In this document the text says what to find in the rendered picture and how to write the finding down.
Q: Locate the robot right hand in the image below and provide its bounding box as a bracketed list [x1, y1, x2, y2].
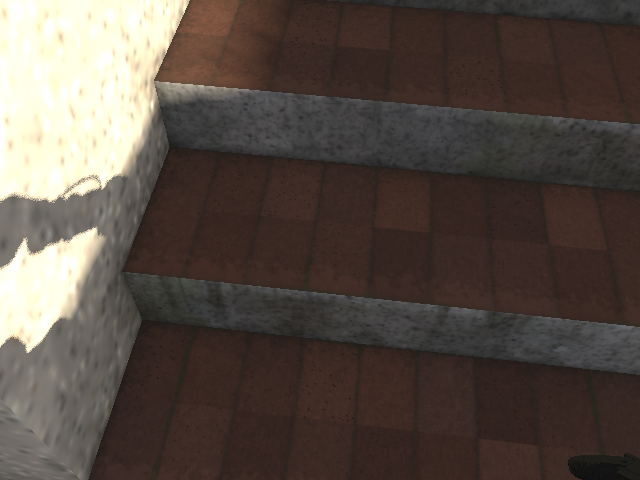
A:
[568, 453, 640, 480]

